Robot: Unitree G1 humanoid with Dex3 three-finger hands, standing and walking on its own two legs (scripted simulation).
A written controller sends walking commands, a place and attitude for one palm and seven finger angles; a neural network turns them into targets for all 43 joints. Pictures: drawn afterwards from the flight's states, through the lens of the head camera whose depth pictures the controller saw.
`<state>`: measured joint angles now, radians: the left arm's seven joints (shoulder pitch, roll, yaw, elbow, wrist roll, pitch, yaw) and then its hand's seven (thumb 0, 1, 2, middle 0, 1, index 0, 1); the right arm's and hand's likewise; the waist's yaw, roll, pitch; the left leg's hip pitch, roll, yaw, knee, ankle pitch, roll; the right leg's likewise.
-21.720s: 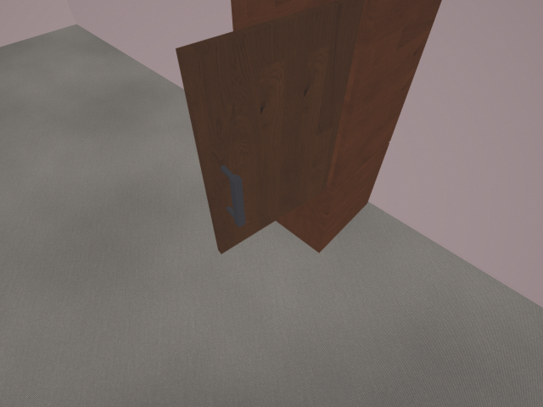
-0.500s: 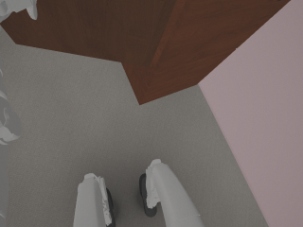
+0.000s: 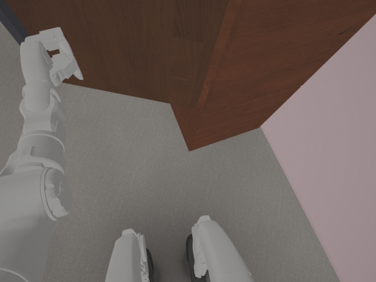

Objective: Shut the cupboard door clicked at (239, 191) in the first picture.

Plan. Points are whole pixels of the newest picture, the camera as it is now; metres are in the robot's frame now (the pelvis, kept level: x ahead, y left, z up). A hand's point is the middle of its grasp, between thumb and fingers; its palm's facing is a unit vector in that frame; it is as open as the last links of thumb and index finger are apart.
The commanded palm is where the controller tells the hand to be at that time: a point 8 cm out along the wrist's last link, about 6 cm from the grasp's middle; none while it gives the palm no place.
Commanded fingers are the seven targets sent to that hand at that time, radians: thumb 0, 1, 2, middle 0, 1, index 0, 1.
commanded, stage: pull the fist back off the door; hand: left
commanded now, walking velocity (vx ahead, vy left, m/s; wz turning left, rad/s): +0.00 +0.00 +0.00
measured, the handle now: (24, 26) +0.65 +0.26 +0.03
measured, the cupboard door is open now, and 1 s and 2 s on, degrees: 60 60 60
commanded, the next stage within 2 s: draw the hand back to the body in 0.34 s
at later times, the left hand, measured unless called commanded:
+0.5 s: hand (81, 87) +0.49 +0.14 +0.04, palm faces +0.08 -1.00 -0.03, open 3.1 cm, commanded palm +0.45 +0.19 +0.05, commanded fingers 0.00 0.90 0.90 -1.30 -1.50 -1.30 -1.50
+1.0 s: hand out of the picture +0.36 +0.20 +0.15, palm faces +0.08 -1.00 -0.06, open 3.1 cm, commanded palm +0.31 +0.25 +0.16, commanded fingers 0.00 0.90 0.90 -1.08 -1.26 -1.08 -1.26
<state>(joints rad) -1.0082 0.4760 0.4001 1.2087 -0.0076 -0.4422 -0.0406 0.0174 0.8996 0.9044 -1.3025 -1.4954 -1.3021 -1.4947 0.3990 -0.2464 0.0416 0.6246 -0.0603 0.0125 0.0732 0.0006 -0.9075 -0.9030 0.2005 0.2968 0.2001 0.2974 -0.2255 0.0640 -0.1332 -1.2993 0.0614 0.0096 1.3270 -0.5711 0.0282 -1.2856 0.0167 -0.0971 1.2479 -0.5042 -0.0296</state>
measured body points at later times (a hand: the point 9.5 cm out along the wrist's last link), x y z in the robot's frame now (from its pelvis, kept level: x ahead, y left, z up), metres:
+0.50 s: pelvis -0.01 +0.00 +0.00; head +0.14 +0.02 +0.43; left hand +0.48 +0.20 +0.05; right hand +0.06 -0.25 -0.12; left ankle +0.01 +0.10 -0.61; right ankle +0.03 -0.11 -0.61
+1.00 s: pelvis +0.02 +0.00 +0.09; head +0.08 +0.00 +0.53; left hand +0.35 +0.25 +0.15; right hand +0.15 -0.25 -0.02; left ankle +0.01 +0.10 -0.61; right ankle +0.03 -0.11 -0.61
